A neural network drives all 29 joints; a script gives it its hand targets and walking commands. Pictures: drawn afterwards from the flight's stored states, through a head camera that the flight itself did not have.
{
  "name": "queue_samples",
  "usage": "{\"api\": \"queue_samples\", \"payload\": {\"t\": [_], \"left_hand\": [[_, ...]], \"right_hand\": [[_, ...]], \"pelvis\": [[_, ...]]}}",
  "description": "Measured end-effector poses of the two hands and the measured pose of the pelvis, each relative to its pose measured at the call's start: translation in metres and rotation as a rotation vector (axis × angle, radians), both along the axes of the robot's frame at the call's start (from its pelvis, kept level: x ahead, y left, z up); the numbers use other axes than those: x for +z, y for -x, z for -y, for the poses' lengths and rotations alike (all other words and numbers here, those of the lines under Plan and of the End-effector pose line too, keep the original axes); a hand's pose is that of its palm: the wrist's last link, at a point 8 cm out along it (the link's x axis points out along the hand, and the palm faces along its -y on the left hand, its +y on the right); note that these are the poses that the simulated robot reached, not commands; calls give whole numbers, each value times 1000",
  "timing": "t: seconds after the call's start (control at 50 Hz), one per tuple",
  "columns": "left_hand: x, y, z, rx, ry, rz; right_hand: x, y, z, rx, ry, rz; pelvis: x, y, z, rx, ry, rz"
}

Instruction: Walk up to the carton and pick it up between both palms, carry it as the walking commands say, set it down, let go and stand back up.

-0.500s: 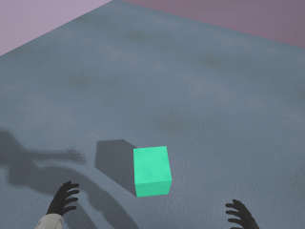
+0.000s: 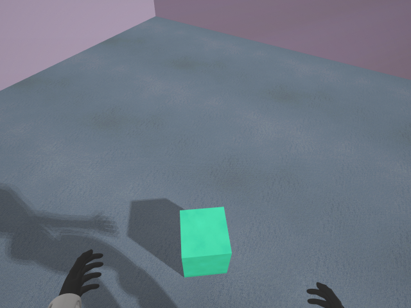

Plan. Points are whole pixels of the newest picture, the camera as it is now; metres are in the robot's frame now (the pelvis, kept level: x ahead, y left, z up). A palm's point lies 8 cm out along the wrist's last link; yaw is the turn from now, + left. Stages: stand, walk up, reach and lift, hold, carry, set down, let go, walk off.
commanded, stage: stand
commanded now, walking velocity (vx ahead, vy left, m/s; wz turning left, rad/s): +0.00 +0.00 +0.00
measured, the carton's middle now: (203, 242) +0.50 -0.01 -0.64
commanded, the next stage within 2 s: none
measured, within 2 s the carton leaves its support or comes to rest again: neither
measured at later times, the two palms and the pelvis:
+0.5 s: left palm (69, 305) +0.15 +0.26 -0.06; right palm out of the picture +0.09 -0.27 -0.10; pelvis -0.01 +0.00 +0.00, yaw +0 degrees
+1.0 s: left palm out of the picture +0.12 +0.26 -0.07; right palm out of the picture +0.05 -0.27 -0.11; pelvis -0.03 -0.01 +0.00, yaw +0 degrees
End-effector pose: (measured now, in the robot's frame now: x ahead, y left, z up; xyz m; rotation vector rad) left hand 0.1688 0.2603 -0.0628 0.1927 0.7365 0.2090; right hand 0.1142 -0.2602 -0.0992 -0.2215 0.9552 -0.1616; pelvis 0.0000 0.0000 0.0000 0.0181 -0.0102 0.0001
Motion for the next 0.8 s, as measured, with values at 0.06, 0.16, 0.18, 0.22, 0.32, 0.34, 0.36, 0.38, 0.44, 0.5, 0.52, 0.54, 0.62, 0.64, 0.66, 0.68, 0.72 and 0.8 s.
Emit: {"api": "queue_samples", "payload": {"t": [0.06, 0.16, 0.18, 0.22, 0.32, 0.34, 0.36, 0.38, 0.44, 0.5, 0.52, 0.54, 0.62, 0.64, 0.66, 0.68, 0.72, 0.8], "left_hand": [[1, 0, 0, 1, 0, 6], [1, 2, 0, 1, 0, 11], [1, 2, 0, 2, 0, 10], [0, 4, 0, 2, 0, 9], [0, 8, 1, 3, 0, 11], [0, 9, 1, 3, -1, 11], [0, 10, 1, 4, -1, 11], [0, 11, 1, 5, -1, 10], [0, 15, 1, 6, -2, 7], [0, 19, 1, 8, -3, 5], [0, 21, 1, 9, -3, 5], [0, 22, 1, 9, -3, 6], [-1, 28, 2, 11, -4, 4], [-1, 30, 2, 12, -4, 3], [-1, 31, 2, 12, -4, 3], [-1, 32, 2, 13, -4, 3], [-1, 36, 2, 14, -5, 1], [-2, 41, 2, 16, -6, -3]], "right_hand": [[0, 0, 0, -1, 0, 4], [-1, 3, 1, -4, 1, 4], [-1, 4, 1, -5, 1, 3], [-2, 6, 1, -6, 1, -1], [-3, 11, 3, -10, 1, -7], [-3, 13, 3, -10, 1, -8], [-4, 14, 3, -11, 1, -9], [-4, 15, 3, -12, 0, -10], [-5, 20, 4, -14, 0, -13], [-6, 25, 5, -16, -1, -17], [-6, 26, 5, -17, -2, -18], [-6, 28, 6, -17, -2, -19], [-8, 34, 7, -20, -4, -23], [-8, 36, 7, -21, -4, -24], [-8, 37, 7, -21, -5, -25], [-8, 39, 7, -22, -5, -26], [-9, 42, 8, -23, -6, -29], [-11, 48, 9, -26, -7, -37]], "pelvis": [[0, 0, 0, 0, 0, 0], [0, 1, 0, 0, 0, 1], [0, 1, 0, 0, 0, 2], [0, 2, 1, 0, -1, 3], [0, 6, 1, 0, -1, 8], [0, 6, 1, 0, -2, 9], [0, 7, 2, 0, -2, 10], [0, 8, 2, 0, -2, 11], [0, 11, 3, 1, -3, 16], [0, 14, 3, 1, -4, 20], [0, 16, 3, 1, -4, 22], [0, 17, 4, 1, -4, 23], [0, 21, 5, 1, -6, 30], [0, 22, 5, 1, -6, 31], [0, 23, 5, 1, -6, 33], [0, 24, 5, 1, -7, 34], [0, 27, 6, 1, -7, 36], [0, 30, 7, 1, -8, 41]]}}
